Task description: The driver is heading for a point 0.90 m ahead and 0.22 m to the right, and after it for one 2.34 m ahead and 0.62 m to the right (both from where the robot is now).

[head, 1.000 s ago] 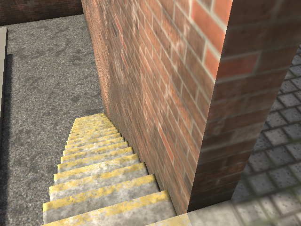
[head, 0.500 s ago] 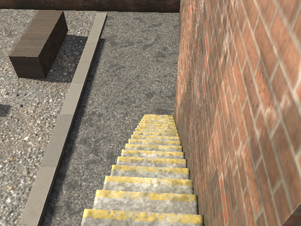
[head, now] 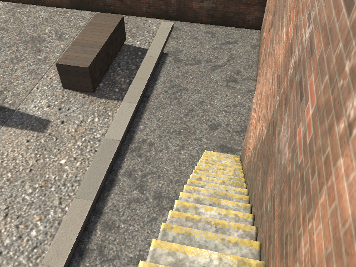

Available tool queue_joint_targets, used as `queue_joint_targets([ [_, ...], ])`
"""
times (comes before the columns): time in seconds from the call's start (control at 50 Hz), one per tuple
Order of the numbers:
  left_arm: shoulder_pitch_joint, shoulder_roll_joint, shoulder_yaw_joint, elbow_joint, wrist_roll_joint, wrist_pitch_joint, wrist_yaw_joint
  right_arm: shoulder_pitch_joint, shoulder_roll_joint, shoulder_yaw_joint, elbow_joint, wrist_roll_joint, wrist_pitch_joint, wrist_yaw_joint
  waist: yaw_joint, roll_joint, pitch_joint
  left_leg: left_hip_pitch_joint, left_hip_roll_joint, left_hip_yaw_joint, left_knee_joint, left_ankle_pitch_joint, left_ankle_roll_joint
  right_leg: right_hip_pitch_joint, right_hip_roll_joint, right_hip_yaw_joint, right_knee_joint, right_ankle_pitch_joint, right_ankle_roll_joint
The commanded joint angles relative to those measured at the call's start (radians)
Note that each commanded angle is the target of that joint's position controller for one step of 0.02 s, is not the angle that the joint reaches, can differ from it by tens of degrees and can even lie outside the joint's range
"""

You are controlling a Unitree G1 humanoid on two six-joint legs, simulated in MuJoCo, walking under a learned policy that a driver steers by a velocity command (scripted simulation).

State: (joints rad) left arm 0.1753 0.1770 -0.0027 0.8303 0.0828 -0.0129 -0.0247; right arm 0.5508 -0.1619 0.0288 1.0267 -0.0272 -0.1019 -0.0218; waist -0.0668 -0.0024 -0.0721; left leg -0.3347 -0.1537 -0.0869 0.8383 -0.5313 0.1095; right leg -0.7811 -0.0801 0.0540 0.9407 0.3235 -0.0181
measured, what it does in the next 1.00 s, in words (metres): goes down, turning right: right foot 0.20 m lower, then left foot 0.21 m lower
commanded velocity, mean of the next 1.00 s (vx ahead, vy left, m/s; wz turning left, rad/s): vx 0.39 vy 0.00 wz -0.33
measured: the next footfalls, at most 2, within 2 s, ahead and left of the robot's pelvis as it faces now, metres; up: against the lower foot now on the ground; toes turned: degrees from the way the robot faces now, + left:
right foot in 0.20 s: +0.15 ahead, -0.12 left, -0.20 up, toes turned -5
left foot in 0.58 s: +0.46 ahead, +0.08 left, -0.41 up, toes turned -3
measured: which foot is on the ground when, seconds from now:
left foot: down 0.00-0.20, up 0.22-0.56, down 0.58-1.00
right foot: up 0.00-0.18, down 0.20-0.58, up 0.60-1.00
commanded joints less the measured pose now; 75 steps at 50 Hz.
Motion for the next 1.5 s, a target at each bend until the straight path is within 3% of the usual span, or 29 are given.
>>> queue_joint_targets([
  [0.02, -0.047, 0.095, 0.035, -0.021, -0.087, -0.009, 0.032, 0.006, -0.186, -0.040, -0.067, 0.066, 0.021, -0.014, 0.040, -0.007, 0.076, -0.209, 0.229, -0.284, -0.122, 0.249, 0.166, 0.242, 0.047, -0.053, -0.112, 0.189, 0.013],
  [0.1, -0.027, 0.055, 0.028, 0.013, -0.053, -0.016, 0.044, 0.048, -0.124, -0.032, -0.064, -0.016, 0.076, -0.035, -0.013, 0.113, 0.125, -0.043, 0.188, -0.197, 0.120, 0.479, 0.138, 0.261, 0.071, -0.048, -0.308, 0.078, 0.006],
  [0.12, 0.140, 0.031, -0.016, 0.033, 0.111, -0.044, -0.028, 0.037, -0.057, 0.033, -0.055, -0.093, 0.005, 0.015, 0.077, 0.200, 0.139, -0.300, 0.179, -0.203, 0.306, 0.321, 0.089, 0.469, 0.046, -0.069, -0.154, -0.025, 0.038],
  [0.16, 0.516, 0.153, 0.047, 0.162, 0.044, -0.047, -0.050, -0.091, -0.207, -0.018, -0.112, -0.022, -0.028, 0.047, 0.230, -0.100, 0.100, -0.298, 0.073, -0.038, 0.644, 0.408, 0.034, 0.703, 0.140, -0.228, -0.507, -0.237, 0.040],
  [0.18, 0.533, 0.137, 0.071, 0.176, -0.111, -0.027, 0.035, -0.096, -0.189, -0.070, -0.065, 0.005, 0.027, -0.002, 0.234, 0.004, 0.033, -0.073, 0.039, 0.038, 0.819, 0.609, 0.041, 0.770, 0.011, -0.165, -0.855, 0.164, -0.012],
  [0.2, 0.550, 0.179, 0.067, 0.188, -0.103, -0.011, 0.070, -0.108, -0.148, -0.062, -0.089, -0.038, 0.067, -0.010, 0.221, -0.091, 0.085, -0.368, -0.032, 0.012, 1.201, -0.023, 0.030, 0.999, -0.111, -0.019, -0.920, 0.235, -0.107],
  [0.22, 0.719, 0.209, 0.048, 0.229, 0.018, -0.054, -0.028, -0.046, -0.086, -0.034, -0.160, -0.056, 0.022, 0.091, 0.153, -0.326, 0.034, -0.819, 0.003, -0.026, 1.425, -0.219, 0.008, 1.310, -0.149, 0.089, -0.330, 0.582, -0.277],
  [0.24, 0.606, 0.085, 0.053, 0.274, -0.206, -0.032, -0.036, 0.043, 0.039, -0.020, -0.146, 0.144, 0.039, -0.024, 0.068, -0.060, 0.078, -0.923, 0.058, 0.004, 1.309, -0.304, -0.050, 1.332, -0.291, 0.228, -0.229, 1.157, -0.320],
  [0.26, 0.594, 0.222, 0.061, 0.206, 0.053, -0.080, -0.066, -0.039, -0.102, 0.004, -0.249, -0.018, 0.016, 0.088, 0.110, -0.030, -0.091, -1.055, 0.141, -0.071, 1.382, -0.109, -0.062, 1.208, -0.360, 0.297, -0.276, 0.516, -0.399],
  [0.3, 0.279, -0.092, -0.022, 0.124, 0.049, -0.105, -0.068, -0.231, -0.087, 0.022, -0.241, -0.061, 0.016, 0.059, 0.040, 0.136, 0.171, -1.167, 0.369, -0.153, 0.690, 0.303, -0.097, 0.727, -0.281, 0.331, -0.454, -0.104, -0.326],
  [0.38, 0.194, 0.092, 0.010, 0.080, 0.009, -0.136, -0.051, -0.054, -0.036, 0.024, -0.051, -0.088, 0.024, 0.108, -0.063, -0.087, 0.124, 0.156, 0.232, 0.229, 0.489, 0.847, -0.149, -0.463, 0.110, -0.015, -0.293, -0.399, -0.240],
  [0.44, 0.719, 0.036, -0.007, 0.260, -0.035, -0.131, 0.007, -0.430, -0.150, -0.010, -0.163, -0.078, 0.026, 0.068, 0.234, -0.030, 0.125, -0.670, 0.286, 0.041, 0.025, 0.782, -0.156, 0.487, -0.054, 0.272, 0.057, -0.516, -0.252],
  [0.48, 0.755, -0.038, -0.021, 0.220, -0.058, -0.093, 0.050, -0.619, -0.065, 0.027, -0.189, -0.068, 0.043, 0.072, 0.325, 0.084, 0.160, -0.666, 0.321, -0.009, -0.628, 1.028, -0.108, 0.607, 0.001, 0.322, 0.121, -0.703, -0.208],
  [0.54, 0.509, 0.041, -0.001, 0.134, 0.025, -0.065, -0.024, -0.237, -0.073, 0.013, -0.129, -0.096, 0.060, 0.050, 0.075, -0.091, 0.153, 0.165, 0.282, 0.099, -0.207, 1.071, -0.051, -0.059, 0.040, 0.264, 0.154, -0.753, -0.195],
  [0.56, 0.350, 0.035, -0.007, 0.039, -0.007, -0.069, -0.032, -0.039, -0.168, -0.036, -0.105, -0.088, 0.052, 0.034, -0.057, -0.022, 0.139, 0.305, 0.329, 0.047, -0.375, 1.014, -0.009, -0.094, 0.039, 0.296, 0.343, -0.712, -0.158],
  [0.58, 0.297, 0.071, -0.001, 0.027, -0.043, -0.072, -0.050, 0.170, -0.290, -0.101, -0.055, -0.066, 0.039, 0.010, -0.177, 0.109, 0.091, 0.538, 0.339, 0.082, -0.536, 0.932, 0.038, -0.168, 0.128, 0.219, 0.688, -0.726, -0.081],
  [0.6, 0.467, 0.010, -0.006, 0.022, -0.082, -0.083, -0.089, 0.189, -0.416, -0.150, -0.080, -0.041, 0.029, 0.035, -0.087, 0.390, -0.288, 0.985, 0.579, 0.024, -0.162, 1.845, 0.257, -0.329, 0.255, 0.032, 1.227, -1.234, -0.012],
  [0.62, 0.447, 0.023, -0.016, -0.047, -0.081, -0.074, -0.107, 0.164, -0.404, -0.156, -0.048, -0.058, 0.026, 0.047, -0.059, 0.228, -0.452, 1.115, 0.707, -0.055, -0.117, 1.877, 0.293, -0.488, 0.172, 0.043, 1.359, -1.270, -0.005],
  [0.68, 0.389, -0.069, -0.033, -0.134, -0.055, -0.037, -0.035, 0.030, -0.322, -0.134, -0.094, -0.126, 0.025, 0.036, 0.027, 0.011, -0.086, 0.411, 0.805, -0.152, -0.280, 1.414, 0.317, -0.527, 0.041, 0.119, 1.216, -0.893, 0.024],
  [0.78, 0.376, -0.066, -0.002, -0.016, -0.008, -0.014, -0.120, -0.133, -0.113, -0.044, -0.098, -0.119, -0.027, -0.019, 0.124, 0.050, 0.208, -0.320, 0.494, 0.156, -0.522, 0.281, 0.088, -0.187, 0.017, -0.043, 0.622, -0.168, -0.065],
  [0.94, 0.267, 0.096, 0.011, -0.150, -0.032, -0.005, -0.095, -0.189, -0.280, -0.065, -0.140, -0.063, -0.037, -0.066, 0.081, 0.080, 0.076, 0.033, 0.554, 0.117, -0.479, 0.158, 0.073, -0.253, -0.013, 0.012, 0.505, -0.344, 0.063],
  [1.12, 0.177, 0.015, 0.033, -0.181, -0.036, -0.010, -0.018, -0.165, -0.321, -0.145, -0.213, -0.021, -0.003, -0.083, -0.041, 0.093, 0.085, 0.114, 0.643, 0.088, -0.458, -0.175, 0.078, 0.161, 0.108, -0.185, -0.333, -0.562, -0.001],
  [1.16, 0.404, 0.116, 0.086, -0.088, -0.055, -0.059, 0.008, -0.217, -0.175, -0.105, -0.221, -0.040, -0.025, -0.037, 0.165, -0.129, -0.137, -0.190, 0.417, 0.278, 0.123, -0.041, -0.038, 0.735, 0.092, -0.025, -0.474, -0.423, -0.082],
  [1.18, 0.596, 0.276, 0.122, -0.061, -0.028, -0.079, 0.010, -0.195, -0.051, -0.069, -0.277, -0.039, -0.029, -0.022, 0.161, -0.196, -0.191, -0.705, 0.212, 0.106, 0.455, -0.166, -0.098, 1.157, -0.080, 0.310, -0.253, 0.293, -0.341],
  [1.2, 0.747, 0.215, 0.094, -0.014, 0.030, -0.086, -0.059, -0.269, -0.054, -0.066, -0.353, 0.030, -0.059, -0.013, 0.261, -0.135, -0.197, -0.919, 0.039, -0.159, 0.450, -0.203, -0.129, 1.228, -0.257, 0.598, -0.392, 0.277, -0.448],
  [1.26, 0.132, 0.070, 0.031, -0.108, -0.122, -0.097, -0.145, -0.112, -0.229, -0.103, -0.289, 0.014, -0.020, 0.008, -0.015, 0.016, -0.056, -0.686, 0.291, -0.095, 0.472, 0.034, -0.199, 0.609, -0.220, 0.310, -0.369, -0.096, -0.287],
  [1.3, -0.068, 0.082, 0.019, -0.130, -0.096, -0.092, -0.125, 0.192, -0.168, -0.076, -0.131, 0.007, 0.035, 0.059, -0.155, -0.023, 0.012, -0.243, 0.235, -0.038, 0.803, 0.369, -0.233, 0.004, -0.110, 0.147, -0.406, -0.182, -0.195],
  [1.4, 0.051, 0.071, -0.034, -0.050, -0.093, -0.135, -0.104, 0.033, -0.142, -0.056, -0.181, 0.026, 0.028, 0.084, -0.002, -0.061, 0.031, -0.413, 0.210, -0.105, 0.671, 0.393, -0.265, 0.247, -0.173, 0.128, -0.285, -0.187, -0.180],
  [1.5, 0.174, 0.182, 0.042, -0.110, -0.107, -0.108, -0.058, -0.247, -0.146, -0.046, -0.310, -0.010, 0.019, -0.013, 0.167, -0.133, 0.023, -0.566, 0.228, 0.047, 0.362, 0.044, -0.291, 0.575, -0.310, 0.317, -0.403, -0.336, -0.313],
])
